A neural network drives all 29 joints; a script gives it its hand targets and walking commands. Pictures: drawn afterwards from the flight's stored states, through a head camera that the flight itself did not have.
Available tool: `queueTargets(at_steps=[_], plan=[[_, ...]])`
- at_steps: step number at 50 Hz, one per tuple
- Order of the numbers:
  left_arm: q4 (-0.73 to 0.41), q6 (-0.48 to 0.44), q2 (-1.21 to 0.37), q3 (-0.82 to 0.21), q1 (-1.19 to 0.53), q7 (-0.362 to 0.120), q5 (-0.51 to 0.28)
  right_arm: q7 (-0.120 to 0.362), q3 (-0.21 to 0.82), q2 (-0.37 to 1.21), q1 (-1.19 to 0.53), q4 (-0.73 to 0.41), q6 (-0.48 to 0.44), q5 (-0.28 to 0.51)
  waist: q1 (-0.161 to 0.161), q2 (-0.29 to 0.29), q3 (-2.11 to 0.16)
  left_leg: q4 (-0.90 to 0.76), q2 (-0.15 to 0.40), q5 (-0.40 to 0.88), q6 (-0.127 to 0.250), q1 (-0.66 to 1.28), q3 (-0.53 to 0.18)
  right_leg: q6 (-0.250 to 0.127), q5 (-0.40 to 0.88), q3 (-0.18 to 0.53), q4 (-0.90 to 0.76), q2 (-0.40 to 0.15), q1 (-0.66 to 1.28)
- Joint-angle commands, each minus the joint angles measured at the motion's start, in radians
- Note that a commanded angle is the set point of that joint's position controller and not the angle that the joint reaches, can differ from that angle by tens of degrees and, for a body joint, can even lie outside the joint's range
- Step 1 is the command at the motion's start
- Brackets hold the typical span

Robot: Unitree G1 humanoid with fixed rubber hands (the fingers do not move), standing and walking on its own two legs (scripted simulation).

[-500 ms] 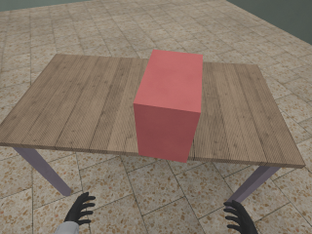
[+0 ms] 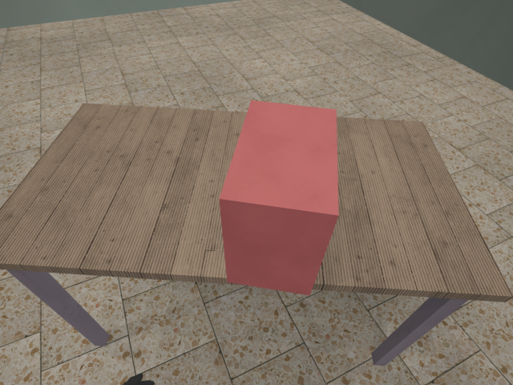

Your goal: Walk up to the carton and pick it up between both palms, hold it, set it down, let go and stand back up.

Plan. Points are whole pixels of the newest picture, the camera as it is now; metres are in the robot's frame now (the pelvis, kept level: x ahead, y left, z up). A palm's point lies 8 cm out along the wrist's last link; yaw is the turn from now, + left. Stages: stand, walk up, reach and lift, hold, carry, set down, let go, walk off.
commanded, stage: stand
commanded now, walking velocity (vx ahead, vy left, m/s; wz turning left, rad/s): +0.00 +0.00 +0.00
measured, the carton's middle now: (280, 197) +0.45 -0.03 +0.02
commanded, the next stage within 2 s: none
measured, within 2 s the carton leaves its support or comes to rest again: neither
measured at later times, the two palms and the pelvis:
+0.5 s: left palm out of the picture -0.02 +0.24 -0.14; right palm out of the picture -0.03 -0.19 -0.14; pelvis +0.00 +0.02 +0.00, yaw -1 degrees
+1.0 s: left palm out of the picture -0.09 +0.22 -0.14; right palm out of the picture -0.08 -0.17 -0.14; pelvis -0.03 +0.03 +0.01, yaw -2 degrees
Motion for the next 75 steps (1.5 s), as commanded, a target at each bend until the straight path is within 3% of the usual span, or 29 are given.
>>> queueTargets(at_steps=[1,6,11,34,49,75], plan=[[-0.022,-0.016,0.102,0.036,0.043,0.019,-0.007,-0.019,-0.026,-0.105,0.034,-0.025,-0.016,0.004,0.008,0.026,0.009,-0.079,0.081,0.429,0.045,0.049,-0.090,-0.044,0.372,0.062,-0.034,-0.090,0.012],[0.062,0.001,0.089,0.039,0.080,0.032,-0.014,-0.035,-0.029,-0.097,0.072,0.038,-0.009,0.006,0.005,0.019,0.044,-0.093,0.093,0.526,0.057,0.082,-0.091,-0.031,0.348,0.056,-0.039,-0.090,0.011],[0.140,0.016,0.075,0.039,0.100,0.040,-0.016,-0.044,-0.027,-0.081,0.090,0.096,0.000,0.007,0.002,0.008,0.079,-0.114,0.095,0.533,0.062,0.101,-0.087,-0.021,0.330,0.055,-0.054,-0.092,0.016],[0.389,0.050,-0.004,0.005,0.139,0.046,-0.015,-0.054,0.005,0.000,0.113,0.249,0.018,0.012,-0.001,0.005,0.203,-0.250,0.079,0.122,0.061,0.033,-0.100,0.002,0.196,0.066,-0.122,-0.093,0.018],[0.438,0.053,-0.028,-0.010,0.146,0.046,-0.015,-0.055,0.014,0.011,0.122,0.267,0.025,0.015,-0.004,-0.006,0.210,-0.270,0.078,0.034,0.065,0.005,-0.105,0.008,0.165,0.065,-0.122,-0.088,-0.008],[0.442,0.051,-0.027,-0.015,0.135,0.043,-0.017,-0.056,0.022,0.014,0.125,0.270,0.024,0.018,-0.008,-0.014,0.193,-0.242,0.071,0.063,0.061,0.018,-0.083,0.002,0.164,0.077,-0.129,-0.086,-0.029]])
